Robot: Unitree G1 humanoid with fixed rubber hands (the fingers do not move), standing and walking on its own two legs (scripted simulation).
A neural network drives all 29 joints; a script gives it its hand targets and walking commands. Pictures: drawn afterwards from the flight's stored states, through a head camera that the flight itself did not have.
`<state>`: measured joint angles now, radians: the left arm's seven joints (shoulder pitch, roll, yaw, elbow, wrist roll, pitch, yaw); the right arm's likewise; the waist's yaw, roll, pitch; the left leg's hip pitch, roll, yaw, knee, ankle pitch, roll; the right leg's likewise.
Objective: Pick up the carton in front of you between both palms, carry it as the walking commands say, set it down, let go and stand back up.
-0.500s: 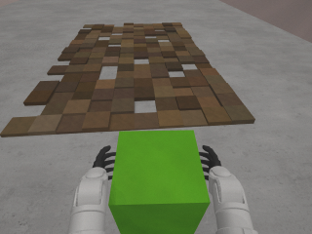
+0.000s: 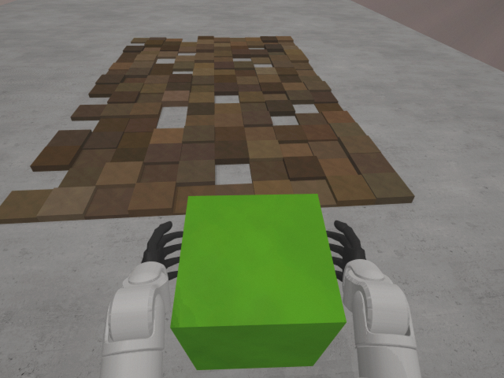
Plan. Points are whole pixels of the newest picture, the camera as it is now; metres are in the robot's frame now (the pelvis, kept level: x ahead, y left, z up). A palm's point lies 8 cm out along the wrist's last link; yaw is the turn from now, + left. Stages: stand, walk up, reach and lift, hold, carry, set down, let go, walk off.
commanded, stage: carry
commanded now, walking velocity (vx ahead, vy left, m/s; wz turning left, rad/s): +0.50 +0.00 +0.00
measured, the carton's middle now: (254, 286) +0.30 +0.00 +0.01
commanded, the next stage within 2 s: none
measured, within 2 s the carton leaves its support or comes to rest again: neither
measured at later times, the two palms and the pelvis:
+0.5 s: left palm (179, 170) +0.50 +0.15 +0.11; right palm (330, 178) +0.48 -0.15 +0.11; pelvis +0.25 +0.01 +0.01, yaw -2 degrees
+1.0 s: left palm (207, 110) +0.79 +0.12 +0.10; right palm (313, 112) +0.81 -0.18 +0.09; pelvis +0.57 -0.05 +0.02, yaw +2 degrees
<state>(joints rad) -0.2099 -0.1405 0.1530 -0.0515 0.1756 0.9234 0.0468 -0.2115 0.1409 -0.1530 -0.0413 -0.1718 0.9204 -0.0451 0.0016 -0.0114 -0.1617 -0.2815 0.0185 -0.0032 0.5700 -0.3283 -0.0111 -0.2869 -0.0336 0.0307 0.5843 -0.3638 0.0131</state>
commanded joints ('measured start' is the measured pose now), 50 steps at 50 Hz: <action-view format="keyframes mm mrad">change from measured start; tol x32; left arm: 1 -508 -843 -700 -150 -337 76 -163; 16 -314 -799 -800 -632 -478 276 -91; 50 -148 -840 -809 -541 -460 221 -148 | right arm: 1 -482 842 682 -126 325 68 160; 50 -146 872 819 -549 390 212 95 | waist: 1 -15 239 -61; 8 29 -321 -147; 17 -27 348 -192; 33 13 189 -96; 36 29 -264 -240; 50 16 -113 -56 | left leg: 1 188 250 -338 -297 -182 139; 6 -33 97 43 101 289 56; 10 -618 18 116 239 -326 5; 15 386 -30 214 -171 146 41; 17 578 389 -526 -351 219 238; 32 249 194 179 -222 832 73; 37 -345 6 22 771 -122 21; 50 -416 86 148 174 237 -3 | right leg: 1 -281 21 -132 111 -98 -6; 10 639 -333 292 -213 681 -233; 16 -188 -26 -243 325 181 6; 20 -545 -86 -57 583 -83 -39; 34 297 74 -313 -97 205 -58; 37 493 -412 535 -409 -29 -265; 50 360 -209 -77 -442 401 -144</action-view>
